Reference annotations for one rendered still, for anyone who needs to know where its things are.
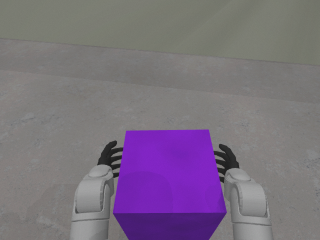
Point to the left robot forearm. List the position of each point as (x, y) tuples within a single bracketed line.
[(91, 205)]

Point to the robot left hand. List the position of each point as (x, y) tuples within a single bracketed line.
[(106, 158)]

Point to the carton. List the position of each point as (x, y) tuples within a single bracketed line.
[(168, 186)]

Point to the right robot forearm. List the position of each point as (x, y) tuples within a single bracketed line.
[(250, 213)]

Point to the robot right hand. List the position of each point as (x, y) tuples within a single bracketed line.
[(229, 163)]

